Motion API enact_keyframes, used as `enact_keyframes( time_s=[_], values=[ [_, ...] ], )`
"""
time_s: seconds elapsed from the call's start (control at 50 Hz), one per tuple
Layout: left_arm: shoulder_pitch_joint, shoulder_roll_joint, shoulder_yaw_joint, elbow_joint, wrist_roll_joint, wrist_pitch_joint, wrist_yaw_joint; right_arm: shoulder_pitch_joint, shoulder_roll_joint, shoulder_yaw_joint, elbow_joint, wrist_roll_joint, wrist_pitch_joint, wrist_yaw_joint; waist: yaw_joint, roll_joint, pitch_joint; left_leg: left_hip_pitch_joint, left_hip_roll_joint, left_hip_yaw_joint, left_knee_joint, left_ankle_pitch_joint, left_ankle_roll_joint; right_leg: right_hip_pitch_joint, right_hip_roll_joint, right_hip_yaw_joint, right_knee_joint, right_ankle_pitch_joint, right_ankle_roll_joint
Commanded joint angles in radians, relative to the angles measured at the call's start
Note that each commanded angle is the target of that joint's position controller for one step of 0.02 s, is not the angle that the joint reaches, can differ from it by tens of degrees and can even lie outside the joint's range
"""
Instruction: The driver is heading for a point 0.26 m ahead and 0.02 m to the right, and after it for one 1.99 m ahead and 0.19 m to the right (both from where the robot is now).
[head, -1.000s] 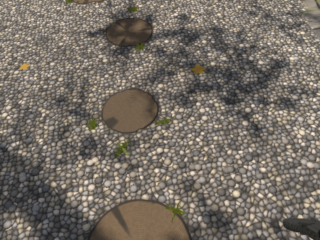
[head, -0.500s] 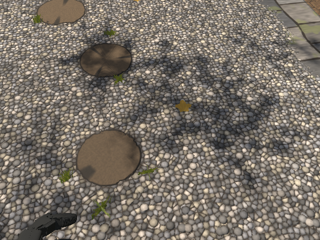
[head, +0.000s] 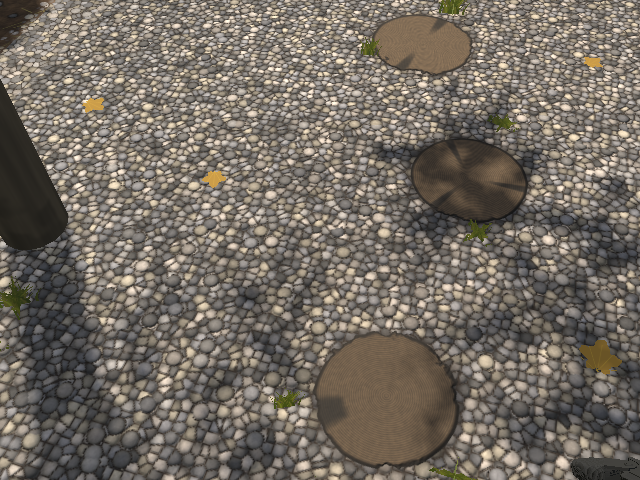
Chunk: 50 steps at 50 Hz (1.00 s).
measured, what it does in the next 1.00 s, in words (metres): walks ahead: left foot, then right foot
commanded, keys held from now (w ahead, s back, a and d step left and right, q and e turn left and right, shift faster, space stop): w+q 0.16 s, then w+e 0.44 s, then e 0.40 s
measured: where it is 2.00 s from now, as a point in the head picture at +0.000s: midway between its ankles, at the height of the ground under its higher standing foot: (366, 349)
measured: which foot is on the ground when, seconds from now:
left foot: up 0.00-0.08, down 0.10-0.66, up 0.68-1.00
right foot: down 0.00-0.10, up 0.12-0.62, down 0.64-1.00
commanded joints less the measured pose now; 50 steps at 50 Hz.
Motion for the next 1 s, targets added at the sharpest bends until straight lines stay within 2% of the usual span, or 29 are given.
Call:
enact_keyframes(
  time_s=[0.02,0.06,0.08,0.1,0.12,0.14,0.16,0.18,0.2,0.22,0.24,0.28,0.32,0.38,0.44,0.54,0.6,0.62,0.64,0.66,0.68,0.7,0.72,0.74,0.76,0.8,0.84,0.92,1.0],
  values=[
    [-0.044,0.190,0.044,-0.054,-0.015,0.001,0.006,-0.084,-0.060,-0.015,-0.107,-0.001,-0.011,0.015,-0.041,-0.106,0.026,0.047,-0.033,0.053,-0.062,-0.064,0.044,0.002,-0.282,0.059,-0.002,0.591,-0.137],
    [-0.044,0.222,0.053,-0.054,-0.022,0.015,0.013,0.008,-0.107,-0.041,-0.099,-0.008,-0.004,0.014,-0.109,-0.134,-0.050,0.213,-0.108,0.113,-0.078,-0.161,0.089,0.021,-0.274,0.014,0.191,0.922,-0.113],
    [-0.052,0.214,0.048,-0.058,-0.024,0.022,0.018,0.161,-0.152,-0.069,-0.059,-0.005,0.001,0.006,-0.196,-0.115,-0.129,0.431,-0.151,0.126,-0.134,-0.113,0.125,-0.048,-0.244,-0.020,0.389,0.965,-0.085],
    [-0.033,0.177,0.030,-0.072,-0.001,0.019,0.023,0.338,-0.224,-0.102,-0.016,0.001,0.012,-0.014,-0.270,-0.032,-0.223,0.747,-0.078,-0.025,-0.144,-0.095,0.177,-0.284,-0.208,-0.022,0.683,0.705,-0.042],
    [0.062,0.029,-0.019,-0.137,0.039,-0.005,0.007,0.298,-0.342,-0.113,-0.027,0.009,0.005,-0.021,-0.137,0.248,-0.311,1.055,0.192,-0.609,-0.236,-0.270,0.363,-0.736,-0.005,0.048,1.042,-0.241,0.019],
    [-0.033,0.113,-0.010,-0.142,0.006,-0.040,-0.006,0.337,-0.259,-0.089,-0.058,0.004,-0.010,-0.017,-0.221,0.130,-0.436,1.095,0.245,-0.820,-0.374,-0.416,0.393,-0.834,0.005,0.271,1.152,-0.288,0.005],
    [-0.129,0.158,0.003,-0.172,-0.030,-0.056,-0.013,0.308,-0.205,-0.072,-0.041,-0.006,-0.024,-0.014,-0.231,0.078,-0.285,1.000,0.213,-0.671,-0.394,-0.349,0.340,-0.909,-0.039,0.273,1.135,-0.187,-0.013],
    [-0.125,0.140,-0.006,-0.162,-0.025,-0.063,-0.009,0.251,-0.170,-0.060,-0.036,-0.006,-0.030,-0.016,-0.185,0.007,-0.202,0.854,0.181,-0.532,-0.392,-0.244,0.302,-0.869,-0.090,0.260,1.049,-0.096,-0.023],
    [-0.118,0.136,-0.004,-0.143,-0.003,-0.060,-0.003,0.181,-0.133,-0.047,-0.043,-0.013,-0.031,-0.018,-0.145,-0.022,-0.147,0.716,0.151,-0.429,-0.396,-0.107,0.274,-0.800,-0.126,0.250,0.970,-0.042,-0.016],
    [-0.092,0.137,0.000,-0.129,0.003,-0.046,-0.004,0.139,-0.100,-0.033,-0.053,-0.028,-0.035,-0.020,-0.110,-0.007,-0.124,0.621,0.127,-0.360,-0.423,0.002,0.262,-0.726,-0.153,0.254,0.938,-0.002,-0.014],
    [-0.067,0.131,-0.001,-0.120,0.001,-0.032,-0.006,0.125,-0.100,-0.031,-0.048,-0.035,-0.040,-0.021,-0.091,0.025,-0.120,0.555,0.128,-0.335,-0.444,0.074,0.273,-0.675,-0.158,0.250,0.922,0.008,-0.004],
    [-0.053,0.100,-0.007,-0.105,0.003,-0.007,-0.006,0.130,-0.109,-0.031,-0.019,-0.029,-0.056,-0.021,-0.081,0.016,-0.096,0.486,0.117,-0.236,-0.484,0.153,0.273,-0.655,-0.162,0.233,0.868,0.051,0.018],
    [-0.112,0.079,-0.015,-0.119,0.004,0.005,-0.003,0.150,-0.123,-0.034,0.010,-0.031,-0.066,-0.028,-0.097,0.000,-0.051,0.473,0.105,-0.164,-0.522,0.158,0.256,-0.706,-0.165,0.233,0.780,0.165,0.029],
    [-0.175,0.060,-0.021,-0.126,-0.002,0.002,-0.013,0.161,-0.121,-0.029,0.039,-0.035,-0.070,-0.035,-0.124,-0.001,-0.019,0.489,0.068,-0.054,-0.549,0.112,0.204,-0.703,-0.145,0.230,0.596,0.380,0.017],
    [-0.262,0.043,-0.029,-0.152,-0.012,-0.004,-0.028,0.193,-0.139,-0.032,0.072,-0.033,-0.074,-0.038,-0.167,-0.002,0.019,0.529,0.087,-0.003,-0.578,0.061,0.178,-0.683,-0.108,0.215,0.448,0.485,-0.002],
    [-0.343,0.041,-0.031,-0.209,-0.010,-0.007,-0.061,0.242,-0.150,-0.041,0.128,-0.021,-0.048,-0.044,-0.192,-0.011,0.048,0.755,0.157,0.033,-0.500,0.194,0.158,-0.782,-0.073,0.199,0.342,0.357,-0.052],
    [-0.272,0.076,-0.014,-0.220,-0.002,-0.001,-0.070,0.216,-0.184,-0.051,0.124,-0.017,-0.024,-0.062,-0.133,0.040,-0.034,0.813,0.155,0.076,-0.315,0.666,0.118,-0.647,0.005,0.112,0.343,0.185,-0.103],
    [-0.159,0.116,0.008,-0.198,0.004,0.001,-0.066,0.196,-0.188,-0.050,0.115,-0.020,-0.012,-0.072,-0.067,0.044,-0.098,0.788,0.126,0.104,-0.145,0.823,0.091,-0.501,0.051,0.086,0.324,0.181,-0.126],
    [-0.016,0.173,0.035,-0.174,0.007,0.002,-0.054,0.185,-0.177,-0.043,0.102,-0.021,-0.010,-0.083,0.010,0.011,-0.180,0.645,0.083,0.134,0.092,0.740,0.042,-0.252,0.037,0.145,0.275,0.327,-0.166],
    [0.072,0.303,0.065,-0.178,0.022,0.005,-0.040,0.284,-0.092,-0.013,0.054,-0.047,-0.033,-0.078,-0.023,-0.209,-0.342,0.230,-0.061,0.142,0.519,0.160,-0.041,0.192,-0.241,0.562,0.331,0.601,-0.342],
    [0.077,0.253,0.047,-0.193,0.012,0.005,-0.036,0.299,-0.073,0.007,0.060,-0.062,-0.064,-0.058,-0.022,-0.260,-0.511,0.021,-0.208,-0.036,0.738,-0.609,-0.070,0.376,-0.386,0.939,0.209,0.739,-0.467],
    [0.046,0.196,0.031,-0.205,0.012,0.013,-0.032,0.219,-0.152,-0.014,0.051,-0.020,-0.078,-0.041,0.011,-0.153,-0.459,-0.036,-0.124,-0.131,0.776,-0.569,-0.052,0.327,-0.338,0.782,0.215,0.736,-0.407],
    [-0.014,0.163,0.024,-0.213,0.002,0.018,-0.027,0.151,-0.145,-0.008,0.024,-0.006,-0.083,-0.039,-0.007,-0.094,-0.320,-0.065,-0.078,-0.105,0.701,-0.508,-0.042,0.183,-0.295,0.645,0.208,0.748,-0.361],
    [-0.068,0.146,0.019,-0.221,-0.007,0.026,-0.022,0.119,-0.140,-0.009,0.021,-0.019,-0.077,-0.048,-0.040,-0.016,-0.203,-0.063,-0.050,-0.076,0.620,-0.468,-0.049,0.019,-0.255,0.566,0.176,0.748,-0.330],
    [-0.101,0.135,0.014,-0.231,-0.002,0.030,-0.018,0.113,-0.149,-0.017,0.016,-0.033,-0.064,-0.058,-0.072,-0.018,-0.146,0.000,-0.027,-0.070,0.555,-0.433,-0.056,-0.118,-0.227,0.524,0.144,0.762,-0.315],
    [-0.156,0.147,0.018,-0.244,0.015,0.039,-0.014,0.171,-0.123,-0.014,0.026,-0.035,-0.035,-0.066,-0.130,-0.075,-0.121,0.099,-0.034,-0.056,0.472,-0.404,-0.083,-0.283,-0.183,0.480,0.101,0.787,-0.317],
    [-0.169,0.165,0.025,-0.240,0.014,0.042,-0.004,0.188,-0.097,-0.006,0.034,-0.038,-0.023,-0.077,-0.143,-0.100,-0.135,0.128,-0.055,-0.039,0.350,-0.348,-0.112,-0.336,-0.153,0.432,0.105,0.851,-0.307],
    [-0.162,0.173,0.030,-0.228,-0.006,0.075,0.022,0.115,-0.087,-0.002,0.025,-0.037,-0.013,-0.079,-0.116,-0.130,-0.194,0.180,-0.091,-0.050,0.159,-0.156,-0.131,-0.337,-0.109,0.428,0.148,0.708,-0.245],
    [-0.150,0.168,0.030,-0.227,-0.005,0.104,0.033,0.021,-0.095,-0.006,-0.003,-0.027,-0.016,-0.066,-0.086,-0.166,-0.173,0.203,-0.122,-0.080,-0.001,-0.153,-0.120,-0.303,-0.107,0.531,0.185,0.493,-0.216]
  ],
)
